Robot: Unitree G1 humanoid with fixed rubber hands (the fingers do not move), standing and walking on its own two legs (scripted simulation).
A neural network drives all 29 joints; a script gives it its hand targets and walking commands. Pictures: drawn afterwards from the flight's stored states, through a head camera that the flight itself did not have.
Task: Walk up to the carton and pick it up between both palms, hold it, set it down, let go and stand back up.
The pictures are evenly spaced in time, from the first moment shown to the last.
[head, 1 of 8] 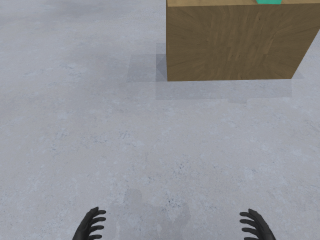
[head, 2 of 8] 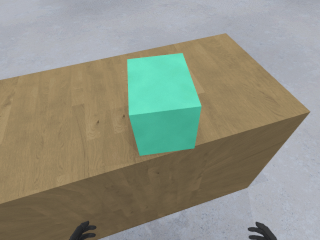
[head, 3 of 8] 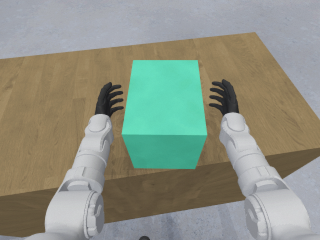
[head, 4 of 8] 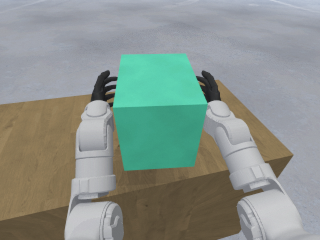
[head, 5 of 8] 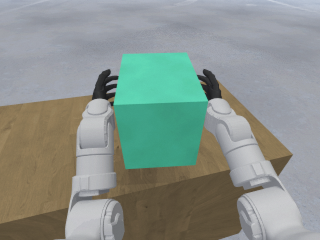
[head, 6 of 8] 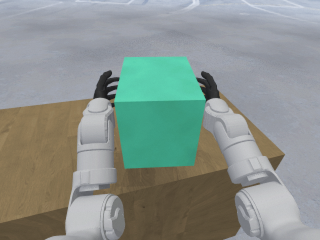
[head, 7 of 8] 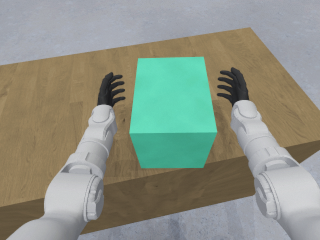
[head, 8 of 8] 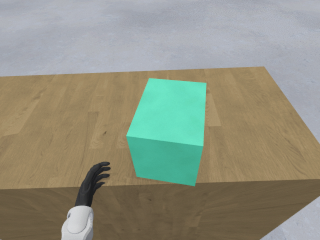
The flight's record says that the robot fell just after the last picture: no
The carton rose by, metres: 0.17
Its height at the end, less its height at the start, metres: +0.00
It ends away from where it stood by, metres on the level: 0.02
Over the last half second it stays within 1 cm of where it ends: yes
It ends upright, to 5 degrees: yes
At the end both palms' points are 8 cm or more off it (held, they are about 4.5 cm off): yes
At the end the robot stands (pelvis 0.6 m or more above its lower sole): yes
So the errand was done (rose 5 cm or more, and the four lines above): yes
